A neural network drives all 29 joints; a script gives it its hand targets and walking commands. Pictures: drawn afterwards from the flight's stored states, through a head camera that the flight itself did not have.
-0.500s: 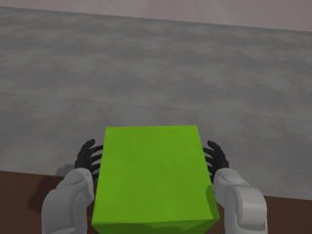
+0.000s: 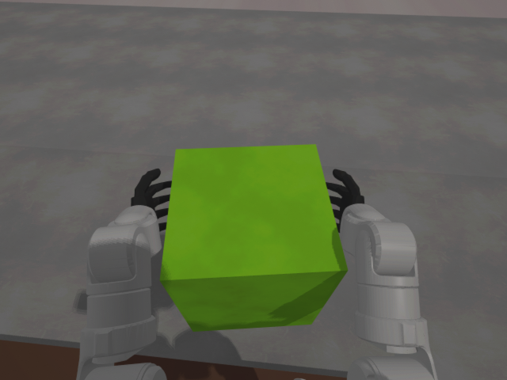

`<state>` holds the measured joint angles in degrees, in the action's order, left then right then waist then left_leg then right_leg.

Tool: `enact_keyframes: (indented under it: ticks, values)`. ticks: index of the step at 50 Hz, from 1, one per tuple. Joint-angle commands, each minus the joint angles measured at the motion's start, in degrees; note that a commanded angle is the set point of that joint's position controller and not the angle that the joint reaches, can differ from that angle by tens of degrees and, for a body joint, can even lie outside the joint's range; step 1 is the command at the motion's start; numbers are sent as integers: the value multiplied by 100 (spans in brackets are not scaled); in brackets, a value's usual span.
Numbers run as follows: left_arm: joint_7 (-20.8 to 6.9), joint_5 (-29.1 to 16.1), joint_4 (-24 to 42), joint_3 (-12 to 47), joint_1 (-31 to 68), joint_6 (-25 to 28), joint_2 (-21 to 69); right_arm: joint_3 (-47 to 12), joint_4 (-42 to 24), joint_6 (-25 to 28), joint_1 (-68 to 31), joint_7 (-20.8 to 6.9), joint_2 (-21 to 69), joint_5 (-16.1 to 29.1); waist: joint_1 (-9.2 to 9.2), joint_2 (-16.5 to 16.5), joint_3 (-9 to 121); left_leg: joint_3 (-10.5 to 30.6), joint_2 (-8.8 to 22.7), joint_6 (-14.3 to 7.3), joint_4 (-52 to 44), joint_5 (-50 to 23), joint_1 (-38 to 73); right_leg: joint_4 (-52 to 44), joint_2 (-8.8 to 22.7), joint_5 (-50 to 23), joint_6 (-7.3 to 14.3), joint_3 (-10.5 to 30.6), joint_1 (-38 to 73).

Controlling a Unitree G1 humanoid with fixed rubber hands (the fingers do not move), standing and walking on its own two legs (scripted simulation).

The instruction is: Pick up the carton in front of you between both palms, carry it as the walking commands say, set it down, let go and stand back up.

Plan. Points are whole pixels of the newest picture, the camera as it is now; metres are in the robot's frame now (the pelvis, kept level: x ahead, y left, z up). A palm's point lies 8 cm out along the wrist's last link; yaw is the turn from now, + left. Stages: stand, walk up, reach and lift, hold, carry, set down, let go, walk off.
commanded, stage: carry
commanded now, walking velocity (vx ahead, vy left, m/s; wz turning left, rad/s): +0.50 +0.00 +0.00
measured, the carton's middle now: (249, 244) +0.33 +0.00 +0.05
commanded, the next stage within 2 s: none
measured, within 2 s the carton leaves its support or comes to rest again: neither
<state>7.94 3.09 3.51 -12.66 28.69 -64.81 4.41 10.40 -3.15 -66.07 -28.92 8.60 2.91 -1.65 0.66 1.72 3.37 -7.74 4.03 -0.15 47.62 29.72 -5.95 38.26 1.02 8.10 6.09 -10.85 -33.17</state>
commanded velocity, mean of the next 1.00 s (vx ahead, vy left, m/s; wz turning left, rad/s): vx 0.50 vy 0.00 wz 0.00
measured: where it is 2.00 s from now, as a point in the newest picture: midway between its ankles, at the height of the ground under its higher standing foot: (233, 180)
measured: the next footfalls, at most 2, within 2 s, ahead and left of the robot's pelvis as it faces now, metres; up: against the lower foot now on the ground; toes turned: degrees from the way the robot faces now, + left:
left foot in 0.50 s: +0.53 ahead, +0.07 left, -0.08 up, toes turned +2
right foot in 0.98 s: +0.87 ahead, -0.01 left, -0.08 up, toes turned -6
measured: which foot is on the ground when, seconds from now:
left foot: up 0.00-0.48, down 0.50-1.00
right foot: down 0.00-0.54, up 0.56-0.96, down 0.98-1.00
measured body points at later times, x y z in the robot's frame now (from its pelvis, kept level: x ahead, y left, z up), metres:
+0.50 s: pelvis +0.35 +0.01 -0.03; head +0.36 +0.03 +0.42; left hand +0.71 +0.17 +0.10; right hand +0.70 -0.14 +0.10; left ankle +0.49 +0.07 -0.76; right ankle +0.13 -0.07 -0.70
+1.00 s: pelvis +0.70 +0.04 -0.08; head +0.75 +0.06 +0.37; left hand +1.06 +0.19 +0.02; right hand +1.05 -0.11 +0.02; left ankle +0.50 +0.07 -0.75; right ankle +0.84 +0.00 -0.79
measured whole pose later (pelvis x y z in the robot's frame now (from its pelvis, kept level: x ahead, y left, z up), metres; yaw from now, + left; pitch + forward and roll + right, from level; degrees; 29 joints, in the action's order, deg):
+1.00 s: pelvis +0.70 +0.04 -0.08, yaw +0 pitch +4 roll -2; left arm 8.3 3.6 7.0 -12.3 26.3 -58.9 6.9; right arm 12.6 -6.7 -59.1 -25.2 9.1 4.5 0.8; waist -0.7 0.1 -0.4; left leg -4.7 -5.6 -4.7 44.8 26.1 -7.0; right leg 29.1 -3.8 3.1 8.1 -11.0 -31.0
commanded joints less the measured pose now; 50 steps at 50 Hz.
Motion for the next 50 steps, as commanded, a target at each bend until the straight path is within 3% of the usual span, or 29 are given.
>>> enact_keyframes:
  ticks: [1,3,4,7,10,14,15,17,18,20,22,24,25,26,27,28,29,30,31,32,33,35,39,41,45,47,48,49,50]
  values:
    - [-366,-1511,3,3257,3183,24,4101,-3239,-356,161,-3582,-275,4538,1334,316,-1969,2783,955,-643,-197,3716,-142,-3469,-1821,2014,330,912,4403,5018]
    - [-498,-1871,253,3584,3794,191,4804,-3264,-395,287,-3889,-291,4983,1335,292,-631,2427,1043,-265,-320,3469,-661,-3613,-1369,1720,-1060,666,3240,4267]
    - [-571,-2041,398,3770,4148,265,5097,-3239,-369,351,-3947,-313,5152,1324,234,-505,2385,1029,-131,-331,3056,-866,-3541,-1361,1620,-1353,588,2805,3988]
    - [-700,-2245,534,4008,4298,411,5466,-3387,-357,503,-3905,-369,5407,1261,211,-636,2561,882,-36,-231,2076,-1047,-3289,-1503,1539,-1604,555,2224,3872]
    - [-748,-2177,491,4064,3900,456,5430,-3509,-355,603,-3506,-395,5377,1164,264,-672,2523,643,-142,-182,1049,-1141,-3636,-1332,1404,-2533,649,1848,4264]
    - [-765,-2048,587,4130,3503,429,5218,-3680,-712,611,-3385,-431,5209,1222,341,-903,2314,207,-407,-213,-368,-2168,-3309,-1102,1003,-3346,468,1177,4261]
    - [-756,-2022,634,4126,3444,420,5154,-3728,-830,591,-3398,-443,5155,1260,353,-1041,2366,182,-358,-280,-103,-2713,-3347,-905,1055,-3603,478,1134,4418]
    - [-725,-1926,652,4103,3254,357,4969,-3790,-986,520,-3432,-470,5015,1357,473,-1003,2222,474,-184,-333,-471,-3210,-3983,-673,1046,-3254,437,1314,5132]
    - [-704,-1846,649,4082,3135,315,4861,-3782,-1041,467,-3389,-489,4900,1376,658,-835,1980,433,-208,-325,-986,-3478,-4383,-576,884,-2829,422,1330,5460]
    - [-655,-1739,545,4023,2980,233,4678,-3627,-933,344,-3237,-521,4695,1352,824,-464,1615,371,-237,-339,-2027,-4187,-3944,-484,746,-2188,335,1275,5133]
    - [-606,-1794,451,4033,3072,161,4591,-3337,-753,219,-2987,-530,4353,1193,681,-467,1270,310,-290,-409,-2556,-4825,-2665,-430,679,-1722,218,1101,4121]
    - [-566,-1830,333,4037,3202,79,4559,-3074,-558,121,-2792,-493,4025,1087,103,-571,1538,136,-290,-458,-2513,-4619,-1094,574,647,-2473,41,945,3604]
    - [-553,-1843,290,3993,3326,26,4522,-2932,-471,84,-2682,-458,3872,1010,-279,-268,1785,-47,-368,-378,-2440,-4143,-10,1653,469,-2230,-98,697,3011]
    - [-524,-1862,316,3954,3555,-7,4472,-2852,-479,61,-2867,-420,3734,963,-439,463,1949,172,23,-171,-1744,-4509,1176,3021,214,-431,-322,490,1828]
    - [-479,-1894,237,3858,3665,-83,4454,-2787,-296,17,-2864,-368,3638,959,-345,1687,2204,1665,903,-587,-697,-6091,2502,4392,-254,2681,-478,648,44]
    - [-419,-1929,215,3744,3556,-142,4433,-2730,-277,-18,-2838,-333,3566,1031,-341,1791,2726,3237,1449,-1284,-1254,-4743,2877,5239,-463,2713,-551,1029,-786]
    - [-372,-1938,373,3635,3743,-166,4432,-2920,-484,-12,-3150,-349,3946,1254,-549,1381,2722,4138,1680,-1637,-2158,-2886,2671,5464,-394,2577,-545,1114,-1360]
    - [-324,-1824,367,3527,3899,-167,4568,-3098,-659,-5,-3547,-408,4279,1426,-473,381,2308,3974,1521,-1491,-2401,-2768,2051,5129,-199,2192,-522,1147,-1380]
    - [-323,-1721,300,3467,3875,-148,4768,-3282,-785,44,-3961,-476,4629,1618,-450,242,2270,3743,1502,-1507,-2285,-3529,1655,4890,-59,2078,-496,1144,-1313]
    - [-338,-1620,269,3488,3777,-71,4998,-3451,-850,117,-4212,-562,5003,1859,-394,-10,2322,3402,1411,-1320,-2347,-3577,1299,4478,119,1737,-463,1237,-1105]
    - [-361,-1516,195,3475,3693,11,5162,-3637,-832,199,-4337,-643,5279,2008,-312,4,2315,3085,1270,-1155,-2371,-3549,1055,4076,184,1600,-492,1248,-942]
    - [-381,-1419,212,3581,3610,179,5310,-3815,-916,373,-4447,-733,5511,2155,-255,383,2371,2409,954,-905,-2119,-4649,1139,3620,215,1112,-494,1081,-1094]
    - [-391,-1207,147,3736,3106,424,5239,-3896,-688,586,-3753,-810,5527,1999,-465,355,2362,1794,664,-822,-1972,-6008,1695,2685,80,762,-500,623,-1727]
    - [-408,-1169,203,3822,3016,528,5215,-3935,-682,681,-3663,-844,5487,1974,-509,322,2183,1462,412,-656,-1978,-6567,1658,1851,-96,212,-429,384,-1577]
    - [-420,-1253,528,4008,3086,636,5057,-3952,-752,803,-3446,-832,5332,1883,-530,434,1999,785,4,-479,-1886,-7509,1371,-417,-679,-1046,-220,-297,-121]
    - [-424,-1324,693,4073,3050,615,4866,-3967,-890,807,-3276,-764,5132,1862,-229,660,2235,700,200,-375,-1316,-7980,999,-891,-837,-1453,-76,-265,1311]
    - [-426,-1353,759,4080,3043,591,4752,-3959,-928,789,-3203,-730,5014,1826,107,609,2533,512,207,-237,-435,-7768,728,-1207,-693,-1669,-34,-173,2328]
    - [-430,-1359,705,4024,2773,559,4651,-3937,-968,756,-3290,-698,4856,1769,557,279,2730,371,51,-123,830,-6820,-54,-1375,-332,-1771,74,230,3557]
    - [-433,-1367,688,3952,2734,537,4499,-3901,-920,688,-3275,-679,4859,1671,495,-951,3000,501,-465,26,2267,-1813,-1786,-472,1142,-3697,650,1781,5137]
